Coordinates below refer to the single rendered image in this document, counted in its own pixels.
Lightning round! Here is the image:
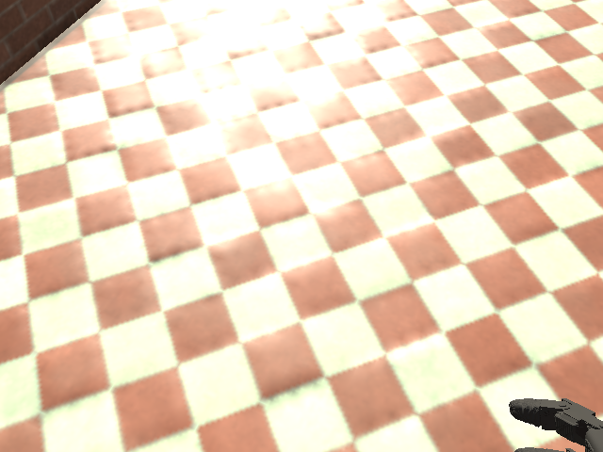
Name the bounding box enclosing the right robot hand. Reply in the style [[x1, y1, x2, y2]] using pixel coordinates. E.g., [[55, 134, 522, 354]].
[[509, 398, 603, 452]]

